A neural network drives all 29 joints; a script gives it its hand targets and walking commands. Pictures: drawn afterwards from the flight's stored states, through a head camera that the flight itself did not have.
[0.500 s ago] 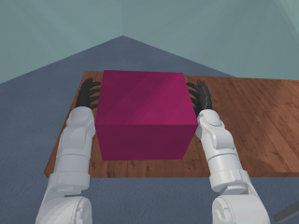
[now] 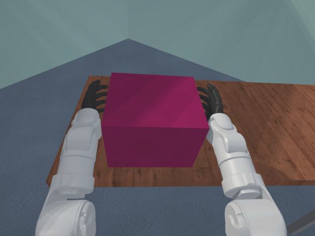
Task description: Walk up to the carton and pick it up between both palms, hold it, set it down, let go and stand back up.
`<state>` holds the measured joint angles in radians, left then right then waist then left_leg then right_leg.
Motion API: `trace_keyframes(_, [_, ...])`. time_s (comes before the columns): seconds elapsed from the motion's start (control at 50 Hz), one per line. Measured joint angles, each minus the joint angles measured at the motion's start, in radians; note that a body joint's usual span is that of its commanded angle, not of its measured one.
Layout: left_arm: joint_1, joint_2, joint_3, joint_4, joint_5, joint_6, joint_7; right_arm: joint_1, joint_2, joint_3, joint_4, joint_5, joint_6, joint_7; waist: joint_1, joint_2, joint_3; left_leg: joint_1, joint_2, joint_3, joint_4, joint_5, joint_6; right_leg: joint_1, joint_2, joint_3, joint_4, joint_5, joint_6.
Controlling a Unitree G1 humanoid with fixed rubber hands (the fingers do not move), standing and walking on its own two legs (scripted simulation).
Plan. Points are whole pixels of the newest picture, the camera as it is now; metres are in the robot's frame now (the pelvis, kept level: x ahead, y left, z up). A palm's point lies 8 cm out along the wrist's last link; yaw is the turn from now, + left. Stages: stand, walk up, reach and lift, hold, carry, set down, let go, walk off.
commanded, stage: reach and lift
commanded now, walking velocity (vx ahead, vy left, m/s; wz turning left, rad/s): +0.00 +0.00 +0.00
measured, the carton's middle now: (152, 120) +0.39 +0.02 +0.12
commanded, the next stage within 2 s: hold in 0.56 s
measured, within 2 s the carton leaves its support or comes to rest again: neither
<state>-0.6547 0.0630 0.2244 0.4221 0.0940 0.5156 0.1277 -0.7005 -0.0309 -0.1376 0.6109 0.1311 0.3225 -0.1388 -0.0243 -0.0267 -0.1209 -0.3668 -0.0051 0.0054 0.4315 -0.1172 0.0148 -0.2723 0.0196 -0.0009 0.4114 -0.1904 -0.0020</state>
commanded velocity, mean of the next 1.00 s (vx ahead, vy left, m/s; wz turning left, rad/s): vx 0.00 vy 0.00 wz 0.00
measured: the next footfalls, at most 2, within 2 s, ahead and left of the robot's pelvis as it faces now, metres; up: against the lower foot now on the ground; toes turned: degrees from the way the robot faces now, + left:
none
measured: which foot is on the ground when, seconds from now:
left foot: down 0.00-1.00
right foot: down 0.00-1.00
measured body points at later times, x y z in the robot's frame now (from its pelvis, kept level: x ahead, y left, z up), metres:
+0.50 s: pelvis +0.00 +0.00 +0.00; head -0.02 +0.02 +0.45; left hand +0.40 +0.18 +0.18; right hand +0.40 -0.14 +0.19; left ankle +0.07 +0.10 -0.74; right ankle +0.01 -0.12 -0.74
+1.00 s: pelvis -0.01 +0.00 +0.00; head -0.04 +0.02 +0.45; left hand +0.38 +0.17 +0.19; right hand +0.38 -0.14 +0.20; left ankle +0.06 +0.10 -0.74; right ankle +0.01 -0.12 -0.74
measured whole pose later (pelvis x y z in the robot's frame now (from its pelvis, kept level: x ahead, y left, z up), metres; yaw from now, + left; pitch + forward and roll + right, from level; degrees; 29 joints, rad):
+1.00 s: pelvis -0.01 +0.00 +0.00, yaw +0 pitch +1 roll -1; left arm -0.66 0.06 0.23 0.24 0.09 0.70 0.12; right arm -0.72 -0.04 -0.14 0.45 0.20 0.50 -0.18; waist -0.04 -0.03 -0.12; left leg -0.35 0.00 0.01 0.43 -0.10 0.01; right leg -0.26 0.03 0.00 0.41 -0.18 0.00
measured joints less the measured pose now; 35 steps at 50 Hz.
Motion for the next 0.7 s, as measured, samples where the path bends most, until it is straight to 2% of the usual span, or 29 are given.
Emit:
trace_keyframes(0.16, [0.0,0.0,0.0,-0.026,0.0,0.027,0.0,-0.001,-0.001,0.0,-0.019,0.015,0.02,-0.005,0.0,0.0,0.0,0.0,0.001,0.0,0.0,-0.003,0.0,0.0,0.001,0.0,0.0,-0.003,0.0])
trace_keyframes(0.6, [0.0,0.0,0.001,-0.207,0.0,0.167,-0.009,0.003,-0.004,0.001,-0.19,0.075,0.144,-0.038,-0.013,0.0,0.0,0.007,0.003,0.0,0.0,0.001,0.0,0.006,0.003,0.0,0.0,0.001,0.0])
trace_keyframes(0.7, [0.001,0.0,-0.001,-0.21,0.0,0.182,-0.01,0.003,-0.006,0.001,-0.201,0.075,0.165,-0.04,-0.017,0.0,0.0,0.012,0.004,0.0,0.0,0.005,0.0,0.011,0.004,0.0,0.0,0.005,0.0])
